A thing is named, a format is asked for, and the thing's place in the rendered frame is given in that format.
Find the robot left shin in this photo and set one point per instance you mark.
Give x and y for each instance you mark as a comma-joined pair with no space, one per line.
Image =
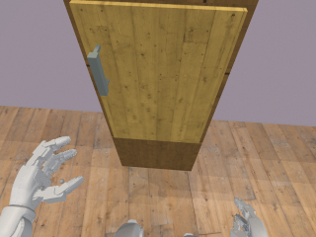
132,221

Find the right robot hand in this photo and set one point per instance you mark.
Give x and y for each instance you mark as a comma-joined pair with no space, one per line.
252,227

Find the cupboard door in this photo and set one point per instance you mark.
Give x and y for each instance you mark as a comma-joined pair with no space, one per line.
165,63

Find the handle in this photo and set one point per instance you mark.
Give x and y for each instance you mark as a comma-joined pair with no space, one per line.
95,63

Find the robot left thigh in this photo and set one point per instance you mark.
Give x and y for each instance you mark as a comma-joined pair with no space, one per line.
130,229

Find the left robot forearm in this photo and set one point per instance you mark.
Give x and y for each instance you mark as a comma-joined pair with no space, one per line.
16,221

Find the left robot hand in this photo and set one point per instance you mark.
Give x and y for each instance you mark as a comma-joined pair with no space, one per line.
26,188

